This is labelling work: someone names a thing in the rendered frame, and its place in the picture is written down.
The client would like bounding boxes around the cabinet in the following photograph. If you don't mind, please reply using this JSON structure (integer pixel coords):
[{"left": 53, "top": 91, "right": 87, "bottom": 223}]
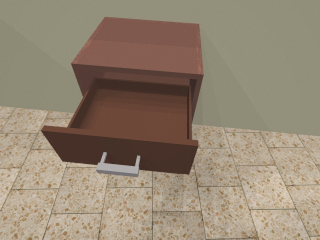
[{"left": 71, "top": 17, "right": 204, "bottom": 174}]

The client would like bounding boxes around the drawer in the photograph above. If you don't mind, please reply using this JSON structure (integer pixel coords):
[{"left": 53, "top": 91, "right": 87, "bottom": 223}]
[{"left": 41, "top": 77, "right": 199, "bottom": 175}]

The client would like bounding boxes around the handle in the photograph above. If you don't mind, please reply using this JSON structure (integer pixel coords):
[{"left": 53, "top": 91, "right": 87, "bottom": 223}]
[{"left": 96, "top": 152, "right": 141, "bottom": 177}]

